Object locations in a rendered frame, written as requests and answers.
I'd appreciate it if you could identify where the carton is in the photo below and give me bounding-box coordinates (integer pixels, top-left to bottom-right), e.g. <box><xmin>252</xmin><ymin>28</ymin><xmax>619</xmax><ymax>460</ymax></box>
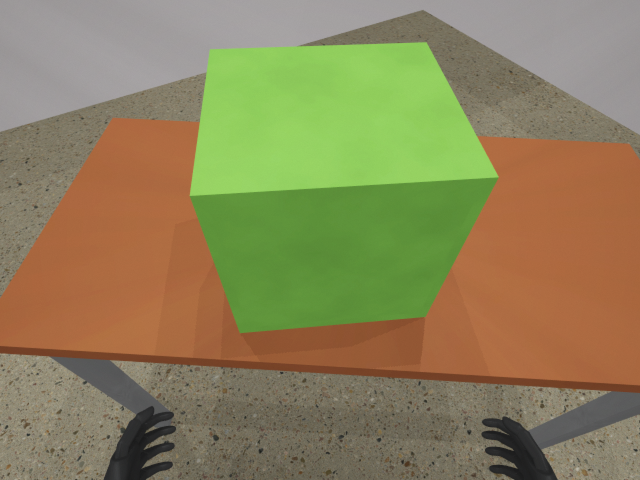
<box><xmin>190</xmin><ymin>42</ymin><xmax>499</xmax><ymax>333</ymax></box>

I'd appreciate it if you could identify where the robot right hand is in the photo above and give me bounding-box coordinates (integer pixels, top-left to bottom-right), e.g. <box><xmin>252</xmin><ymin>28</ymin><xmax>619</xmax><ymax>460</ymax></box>
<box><xmin>481</xmin><ymin>416</ymin><xmax>558</xmax><ymax>480</ymax></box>

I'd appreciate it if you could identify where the robot left hand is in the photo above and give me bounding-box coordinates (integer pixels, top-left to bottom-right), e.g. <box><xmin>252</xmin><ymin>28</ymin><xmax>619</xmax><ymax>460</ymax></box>
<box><xmin>104</xmin><ymin>406</ymin><xmax>176</xmax><ymax>480</ymax></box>

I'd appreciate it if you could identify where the table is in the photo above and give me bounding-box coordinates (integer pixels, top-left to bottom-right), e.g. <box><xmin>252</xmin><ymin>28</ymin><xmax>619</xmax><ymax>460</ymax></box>
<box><xmin>0</xmin><ymin>118</ymin><xmax>640</xmax><ymax>450</ymax></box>

